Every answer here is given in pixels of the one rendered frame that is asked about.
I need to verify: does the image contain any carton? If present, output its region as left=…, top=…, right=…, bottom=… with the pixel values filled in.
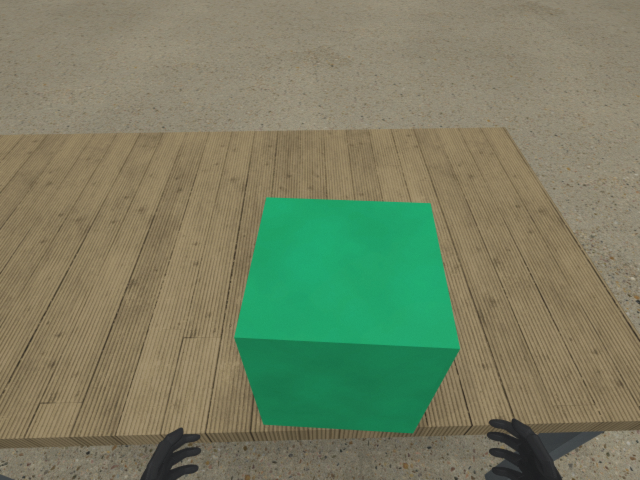
left=234, top=197, right=460, bottom=433

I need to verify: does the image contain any robot right hand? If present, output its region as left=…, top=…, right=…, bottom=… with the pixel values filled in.
left=487, top=418, right=562, bottom=480

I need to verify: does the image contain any table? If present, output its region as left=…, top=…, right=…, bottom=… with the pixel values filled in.
left=0, top=127, right=640, bottom=480

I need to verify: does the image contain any robot left hand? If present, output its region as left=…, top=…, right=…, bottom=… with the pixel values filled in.
left=140, top=427, right=201, bottom=480

